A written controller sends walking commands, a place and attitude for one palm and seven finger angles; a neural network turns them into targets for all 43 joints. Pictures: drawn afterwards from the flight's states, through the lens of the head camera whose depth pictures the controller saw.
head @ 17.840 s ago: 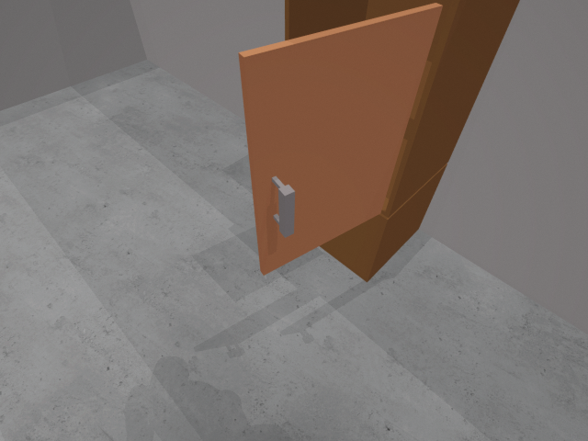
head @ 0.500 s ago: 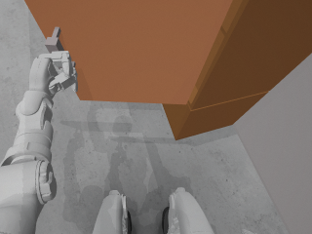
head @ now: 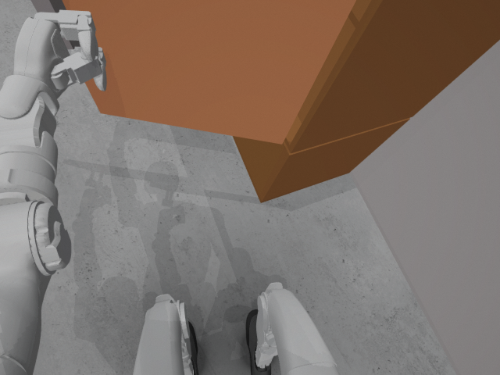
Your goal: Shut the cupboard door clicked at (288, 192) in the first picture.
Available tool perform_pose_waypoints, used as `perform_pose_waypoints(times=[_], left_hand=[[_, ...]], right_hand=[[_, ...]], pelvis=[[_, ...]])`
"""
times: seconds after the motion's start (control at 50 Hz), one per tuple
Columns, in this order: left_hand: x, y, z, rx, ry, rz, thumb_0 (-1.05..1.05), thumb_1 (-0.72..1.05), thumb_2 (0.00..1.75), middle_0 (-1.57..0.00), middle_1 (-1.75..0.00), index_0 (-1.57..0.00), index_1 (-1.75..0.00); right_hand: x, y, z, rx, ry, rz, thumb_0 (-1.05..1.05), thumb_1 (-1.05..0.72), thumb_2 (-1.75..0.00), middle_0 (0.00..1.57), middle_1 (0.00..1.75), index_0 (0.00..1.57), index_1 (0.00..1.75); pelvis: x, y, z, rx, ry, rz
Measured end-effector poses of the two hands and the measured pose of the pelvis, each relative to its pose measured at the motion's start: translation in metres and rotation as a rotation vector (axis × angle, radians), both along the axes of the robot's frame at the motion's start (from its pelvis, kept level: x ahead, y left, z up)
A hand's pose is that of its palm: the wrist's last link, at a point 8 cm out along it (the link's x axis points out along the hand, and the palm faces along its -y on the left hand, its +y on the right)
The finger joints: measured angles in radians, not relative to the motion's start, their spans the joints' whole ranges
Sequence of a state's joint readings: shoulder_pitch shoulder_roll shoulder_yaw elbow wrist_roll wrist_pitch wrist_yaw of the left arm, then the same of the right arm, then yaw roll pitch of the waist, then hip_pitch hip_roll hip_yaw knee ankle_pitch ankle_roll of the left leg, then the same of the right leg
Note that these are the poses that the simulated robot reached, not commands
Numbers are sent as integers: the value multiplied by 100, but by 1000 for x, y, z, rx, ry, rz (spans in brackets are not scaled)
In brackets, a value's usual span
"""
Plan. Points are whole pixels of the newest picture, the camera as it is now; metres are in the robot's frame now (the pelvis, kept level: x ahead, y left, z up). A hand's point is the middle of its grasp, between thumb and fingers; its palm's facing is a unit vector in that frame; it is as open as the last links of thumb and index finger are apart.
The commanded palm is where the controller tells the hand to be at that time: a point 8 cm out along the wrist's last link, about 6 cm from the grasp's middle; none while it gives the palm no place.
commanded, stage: push the door shut along its arc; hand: left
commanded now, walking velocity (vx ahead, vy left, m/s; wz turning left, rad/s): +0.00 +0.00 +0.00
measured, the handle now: (67, 21) +0.63 +0.21 +0.07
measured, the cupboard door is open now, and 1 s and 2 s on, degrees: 62 57 57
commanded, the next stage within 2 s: pull the fist back off the door in 0.60 s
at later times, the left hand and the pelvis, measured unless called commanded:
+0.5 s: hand (139, 29) +0.60 +0.11 +0.08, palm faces -0.32 -0.95 -0.02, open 3.1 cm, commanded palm +0.61 +0.14 +0.07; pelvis +0.01 -0.01 -0.01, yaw -2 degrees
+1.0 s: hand (145, 35) +0.61 +0.10 +0.07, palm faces +0.09 -0.99 -0.08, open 3.0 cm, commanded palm +0.59 +0.13 +0.07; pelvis +0.00 -0.02 -0.01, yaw -1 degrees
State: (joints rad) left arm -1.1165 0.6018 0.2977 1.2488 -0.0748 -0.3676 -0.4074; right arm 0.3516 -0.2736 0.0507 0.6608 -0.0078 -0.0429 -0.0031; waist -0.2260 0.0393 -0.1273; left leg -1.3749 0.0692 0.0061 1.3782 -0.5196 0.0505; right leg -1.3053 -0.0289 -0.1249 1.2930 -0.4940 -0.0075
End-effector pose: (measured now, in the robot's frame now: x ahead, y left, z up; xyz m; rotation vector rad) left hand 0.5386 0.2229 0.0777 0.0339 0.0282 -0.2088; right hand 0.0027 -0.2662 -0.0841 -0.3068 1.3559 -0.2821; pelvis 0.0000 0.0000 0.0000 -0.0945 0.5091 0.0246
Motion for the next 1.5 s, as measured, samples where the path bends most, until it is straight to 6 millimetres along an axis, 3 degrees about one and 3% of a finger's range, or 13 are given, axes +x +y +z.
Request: perform_pose_waypoints(times=[0.1, 0.44, 0.72, 0.78, 0.84, 0.92, 1.0, 1.08, 1.24, 1.4, 1.5], left_hand=[[15, -6, 1, 6, 4, -27, 2, 90, 90, -130, -150, -130, -150], [57, -52, 7, -11, 24, -113, 2, 90, 90, -130, -150, -130, -150], [71, -52, 6, 19, 40, -148, -2, 86, 91, -130, -150, -130, -150], [71, -50, 2, -77, 39, -7, -1, 79, 89, -130, -150, -130, -149], [67, -50, -6, -149, 41, 178, 0, 76, 87, -130, -150, -130, -150], [56, -55, -10, -47, 1, 328, 0, 79, 87, -129, -150, -129, -150], [46, -67, -6, 50, -26, 296, 1, 84, 88, -129, -150, -129, -150], [41, -78, 1, -2, 22, 257, 1, 87, 89, -130, -150, -130, -150], [31, -71, 10, 5, -2, 289, 2, 89, 89, -130, -150, -130, -149], [-4, -63, -20, -12, 24, 278, 2, 90, 90, -130, -150, -129, -149], [-21, -66, -16, -25, -36, 276, 2, 90, 90, -130, -150, -130, -150]], right_hand=[[-7, 4, 0, -1, 25, -19, 1, -90, -90, 20, 30, 20, 30], [-25, 6, -2, 8, 70, -94, 1, -90, -90, 20, 30, 20, 30], [-33, -6, -10, -17, 102, -98, 1, -90, -90, 20, 30, 20, 30], [-32, -7, -10, -11, 98, -66, 0, -90, -90, 20, 30, 20, 30], [-32, -4, -10, 21, 98, -38, 0, -90, -90, 20, 30, 20, 30], [-34, 3, -10, 80, 96, -25, 0, -90, -90, 20, 30, 20, 30], [-39, 10, -10, 129, 103, -54, 0, -90, -90, 20, 30, 20, 30], [-42, 12, -5, 143, 105, -76, 0, -90, -90, 20, 30, 20, 30], [-37, 6, 7, 132, 84, -75, 1, -90, -90, 20, 30, 20, 30], [-9, -5, 7, 124, 84, -36, 1, -90, -90, 20, 30, 20, 30], [22, -12, 7, 104, 32, 0, 1, -90, -90, 20, 30, 20, 30]], pelvis=[[3, 2, -2, -5, 17, -4], [13, -4, -5, 1, 47, -32], [9, -16, -18, -1, 74, -31], [7, -17, -19, -8, 85, -29], [5, -18, -18, -5, 85, -30], [4, -19, -14, 0, 80, -30], [5, -20, -7, 8, 57, -28], [7, -21, 2, 13, 33, -25], [16, -20, 13, 27, 11, -33], [22, -19, 19, 41, -9, -22], [26, -17, 23, 43, -21, -13]])
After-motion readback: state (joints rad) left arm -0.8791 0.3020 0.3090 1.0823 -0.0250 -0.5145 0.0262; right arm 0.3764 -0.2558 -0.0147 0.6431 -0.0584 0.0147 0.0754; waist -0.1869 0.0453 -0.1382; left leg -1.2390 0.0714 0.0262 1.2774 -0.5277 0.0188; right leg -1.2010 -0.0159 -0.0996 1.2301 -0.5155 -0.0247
